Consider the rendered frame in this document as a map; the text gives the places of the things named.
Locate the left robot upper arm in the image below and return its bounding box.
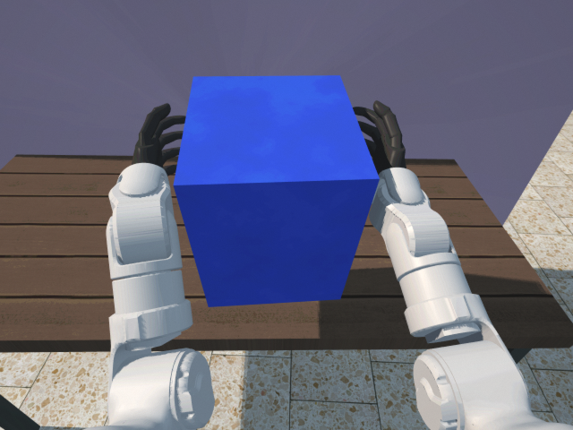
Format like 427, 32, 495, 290
83, 348, 215, 430

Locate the right robot hand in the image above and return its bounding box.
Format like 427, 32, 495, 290
353, 100, 406, 174

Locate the right robot upper arm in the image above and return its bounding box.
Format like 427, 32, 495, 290
414, 340, 573, 430

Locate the carton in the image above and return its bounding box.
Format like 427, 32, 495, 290
174, 75, 380, 307

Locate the robot right forearm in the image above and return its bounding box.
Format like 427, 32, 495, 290
369, 168, 531, 408

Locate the table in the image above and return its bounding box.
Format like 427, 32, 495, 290
0, 154, 573, 430

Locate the robot left forearm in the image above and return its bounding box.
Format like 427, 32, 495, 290
106, 163, 193, 421

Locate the left robot hand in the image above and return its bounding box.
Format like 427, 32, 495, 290
132, 103, 186, 176

